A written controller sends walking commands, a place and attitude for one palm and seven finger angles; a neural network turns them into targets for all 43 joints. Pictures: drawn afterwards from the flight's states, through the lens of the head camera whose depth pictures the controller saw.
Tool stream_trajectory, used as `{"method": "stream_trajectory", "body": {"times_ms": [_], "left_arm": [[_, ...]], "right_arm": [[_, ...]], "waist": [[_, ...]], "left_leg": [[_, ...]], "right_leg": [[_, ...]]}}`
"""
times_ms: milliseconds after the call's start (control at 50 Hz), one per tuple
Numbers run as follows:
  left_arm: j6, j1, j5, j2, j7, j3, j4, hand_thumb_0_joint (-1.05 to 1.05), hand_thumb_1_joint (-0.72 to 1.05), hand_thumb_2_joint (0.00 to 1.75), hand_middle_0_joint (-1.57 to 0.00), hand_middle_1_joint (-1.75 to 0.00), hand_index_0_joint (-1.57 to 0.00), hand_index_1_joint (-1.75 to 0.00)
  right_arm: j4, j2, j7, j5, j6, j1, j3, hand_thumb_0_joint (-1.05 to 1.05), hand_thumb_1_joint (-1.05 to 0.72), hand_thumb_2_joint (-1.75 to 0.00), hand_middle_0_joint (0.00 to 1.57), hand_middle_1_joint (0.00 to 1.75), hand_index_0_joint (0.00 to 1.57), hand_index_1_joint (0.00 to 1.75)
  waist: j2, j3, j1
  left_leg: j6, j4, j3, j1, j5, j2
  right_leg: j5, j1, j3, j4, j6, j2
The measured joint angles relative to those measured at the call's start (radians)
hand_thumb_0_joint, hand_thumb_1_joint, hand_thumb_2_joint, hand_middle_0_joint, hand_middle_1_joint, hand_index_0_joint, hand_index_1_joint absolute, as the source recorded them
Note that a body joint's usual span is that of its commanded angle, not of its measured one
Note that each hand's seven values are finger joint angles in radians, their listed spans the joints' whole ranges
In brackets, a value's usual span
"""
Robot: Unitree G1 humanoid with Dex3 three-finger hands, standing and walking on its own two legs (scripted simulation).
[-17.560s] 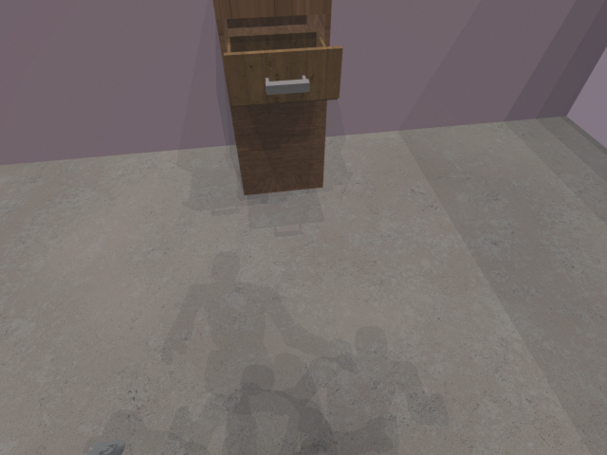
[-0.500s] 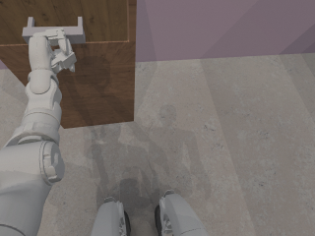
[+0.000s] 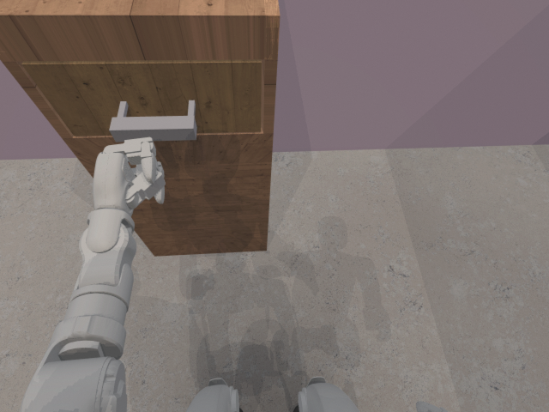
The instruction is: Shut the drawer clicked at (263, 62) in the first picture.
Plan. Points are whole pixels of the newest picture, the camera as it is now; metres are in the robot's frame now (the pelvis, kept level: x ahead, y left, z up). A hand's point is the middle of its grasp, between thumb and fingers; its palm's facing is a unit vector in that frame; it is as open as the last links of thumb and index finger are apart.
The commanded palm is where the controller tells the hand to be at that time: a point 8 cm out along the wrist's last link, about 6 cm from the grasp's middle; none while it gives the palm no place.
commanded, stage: draw the hand back to the body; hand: left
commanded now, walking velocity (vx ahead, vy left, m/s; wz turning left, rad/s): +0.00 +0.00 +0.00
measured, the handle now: (156, 117) +0.58 +0.18 +0.03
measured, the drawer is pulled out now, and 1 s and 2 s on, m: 0.00 0.00 0.00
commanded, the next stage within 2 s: step back with the hand held close in 1.20 s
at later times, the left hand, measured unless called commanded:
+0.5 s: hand (77, 263) +0.28 +0.19 +0.14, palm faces +0.15 -0.96 -0.24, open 3.3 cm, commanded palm +0.25 +0.24 +0.16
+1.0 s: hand out of the picture +0.18 +0.24 +0.22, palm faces +0.40 -0.83 -0.38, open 3.3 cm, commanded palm +0.12 +0.28 +0.25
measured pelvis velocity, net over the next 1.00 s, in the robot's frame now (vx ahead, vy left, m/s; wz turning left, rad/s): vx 0.00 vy -0.01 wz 0.04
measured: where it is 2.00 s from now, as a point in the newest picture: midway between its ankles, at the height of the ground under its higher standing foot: outside the picture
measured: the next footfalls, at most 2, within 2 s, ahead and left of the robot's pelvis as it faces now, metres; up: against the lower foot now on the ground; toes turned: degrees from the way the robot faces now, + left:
none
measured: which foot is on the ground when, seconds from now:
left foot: down 0.00-1.00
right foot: down 0.00-1.00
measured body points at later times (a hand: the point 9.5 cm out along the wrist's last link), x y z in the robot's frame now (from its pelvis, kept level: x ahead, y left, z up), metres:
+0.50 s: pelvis +0.00 -0.01 +0.05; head +0.00 -0.02 +0.50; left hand +0.27 +0.24 +0.15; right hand +0.18 -0.24 -0.03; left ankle -0.02 +0.09 -0.67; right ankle -0.02 -0.11 -0.67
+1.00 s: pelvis +0.00 -0.01 +0.07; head -0.02 -0.04 +0.52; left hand +0.15 +0.28 +0.24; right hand +0.20 -0.22 -0.01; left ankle -0.02 +0.09 -0.67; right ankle -0.02 -0.11 -0.67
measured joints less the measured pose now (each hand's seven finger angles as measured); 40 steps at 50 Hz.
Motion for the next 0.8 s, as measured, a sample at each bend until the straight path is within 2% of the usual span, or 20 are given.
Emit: {"method": "stream_trajectory", "body": {"times_ms": [80,160,240,340,400,440,540,660,800], "left_arm": [[0.073,0.14,-0.032,-0.01,0.0,-0.019,-0.116,0.01,0.9,0.9,-1.4,-1.6,-1.4,-1.6],[0.093,0.241,-0.063,-0.009,-0.003,-0.026,-0.215,0.01,0.9,0.9,-1.4,-1.6,-1.4,-1.6],[0.097,0.316,-0.083,-0.004,-0.039,-0.052,-0.299,0.01,0.9,0.9,-1.4,-1.6,-1.4,-1.6],[0.157,0.393,-0.107,-0.007,-0.093,-0.082,-0.377,0.01,0.9,0.91,-1.4,-1.6,-1.4,-1.6],[0.222,0.474,-0.037,0.009,-0.008,-0.116,-0.478,0.01,0.9,0.9,-1.4,-1.6,-1.4,-1.6],[0.26,0.532,-0.007,0.016,0.05,-0.137,-0.548,0.01,0.9,0.9,-1.4,-1.6,-1.4,-1.6],[0.318,0.614,0.027,0.029,0.135,-0.148,-0.654,0.01,0.9,0.9,-1.4,-1.6,-1.4,-1.6],[0.353,0.685,0.038,0.035,0.172,-0.115,-0.745,0.01,0.9,0.9,-1.4,-1.6,-1.4,-1.6],[0.354,0.841,0.039,0.037,0.174,-0.086,-0.923,0.01,0.9,0.9,-1.4,-1.6,-1.4,-1.6]], "right_arm": [[-0.03,0.009,-0.011,0.024,-0.004,0.009,0.013,0.0,-0.91,-0.9,0.2,0.3,0.2,0.3],[-0.036,0.014,-0.024,0.034,-0.027,-0.001,0.022,0.0,-0.91,-0.9,0.2,0.3,0.2,0.3],[-0.031,0.005,-0.037,0.041,-0.055,-0.026,0.021,0.0,-0.91,-0.9,0.2,0.3,0.2,0.3],[-0.034,-0.013,-0.056,0.05,-0.081,-0.065,0.024,0.0,-0.91,-0.9,0.2,0.3,0.2,0.3],[-0.04,-0.003,-0.083,0.048,-0.071,-0.089,0.025,0.0,-0.91,-0.9,0.2,0.3,0.2,0.3],[-0.048,0.002,-0.099,0.048,-0.068,-0.098,0.028,0.01,-0.91,-0.9,0.2,0.3,0.2,0.3],[-0.041,0.01,-0.127,0.044,-0.07,-0.126,0.045,0.01,-0.91,-0.9,0.2,0.3,0.2,0.3],[-0.019,0.016,-0.132,0.034,-0.088,-0.147,0.061,0.01,-0.9,-0.9,0.2,0.3,0.2,0.3],[0.002,0.018,-0.117,0.015,-0.124,-0.138,0.058,0.01,-0.9,-0.9,0.2,0.3,0.2,0.3]], "waist": [[-0.002,0.0,0.027],[-0.008,0.007,0.047],[-0.004,0.014,0.064],[0.007,0.025,0.076],[0.0,0.043,0.087],[0.002,0.053,0.093],[0.005,0.087,0.116],[0.01,0.126,0.137],[0.024,0.143,0.152]], "left_leg": [[-0.003,-0.089,0.004,0.118,0.023,-0.007],[-0.009,-0.14,-0.008,0.201,0.04,-0.012],[-0.012,-0.165,-0.025,0.256,0.053,-0.018],[-0.011,-0.197,-0.03,0.319,0.072,-0.026],[-0.011,-0.255,-0.013,0.399,0.096,-0.03],[-0.01,-0.303,-0.007,0.455,0.117,-0.034],[-0.009,-0.408,-0.005,0.579,0.164,-0.042],[-0.011,-0.506,-0.008,0.692,0.208,-0.045],[-0.01,-0.583,-0.007,0.781,0.236,-0.049]], "right_leg": [[0.021,0.111,0.01,-0.079,-0.001,-0.001],[0.034,0.199,0.0,-0.132,-0.005,-0.003],[0.044,0.265,-0.016,-0.164,-0.008,-0.006],[0.06,0.33,-0.021,-0.194,-0.007,-0.013],[0.078,0.396,-0.004,-0.234,-0.007,-0.016],[0.096,0.447,0.003,-0.274,-0.005,-0.018],[0.14,0.568,0.007,-0.372,-0.004,-0.022],[0.185,0.684,0.005,-0.473,-0.004,-0.021],[0.214,0.773,0.008,-0.552,-0.002,-0.022]]}}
